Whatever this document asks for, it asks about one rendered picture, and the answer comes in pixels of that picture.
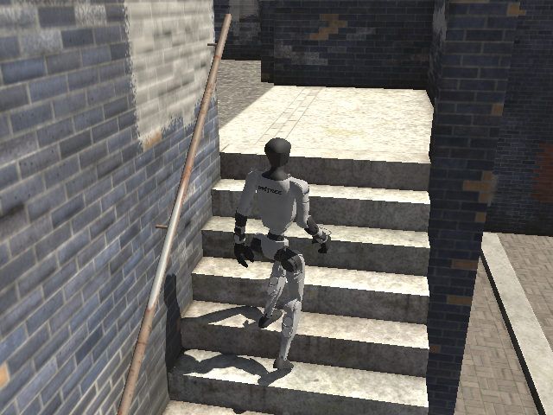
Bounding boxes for stairs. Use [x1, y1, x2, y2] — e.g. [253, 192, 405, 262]
[162, 152, 431, 415]

